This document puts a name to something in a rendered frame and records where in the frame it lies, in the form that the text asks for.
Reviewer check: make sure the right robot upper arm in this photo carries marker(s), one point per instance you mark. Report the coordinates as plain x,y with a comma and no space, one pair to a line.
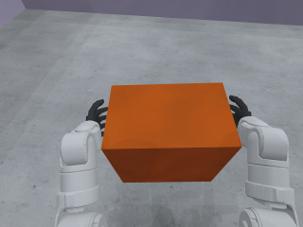
258,217

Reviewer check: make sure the robot right hand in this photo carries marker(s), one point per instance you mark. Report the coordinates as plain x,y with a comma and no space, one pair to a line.
241,111

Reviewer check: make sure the robot left hand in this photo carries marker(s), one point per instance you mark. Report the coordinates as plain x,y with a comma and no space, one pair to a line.
94,112

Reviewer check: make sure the right robot forearm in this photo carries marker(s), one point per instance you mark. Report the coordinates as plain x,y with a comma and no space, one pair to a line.
268,175

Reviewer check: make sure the left robot upper arm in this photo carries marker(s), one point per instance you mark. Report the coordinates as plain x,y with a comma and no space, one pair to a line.
89,219

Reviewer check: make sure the left robot forearm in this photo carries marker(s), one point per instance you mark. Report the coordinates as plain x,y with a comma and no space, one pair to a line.
78,167

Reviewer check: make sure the carton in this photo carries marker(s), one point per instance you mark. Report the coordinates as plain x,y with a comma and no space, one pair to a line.
169,133

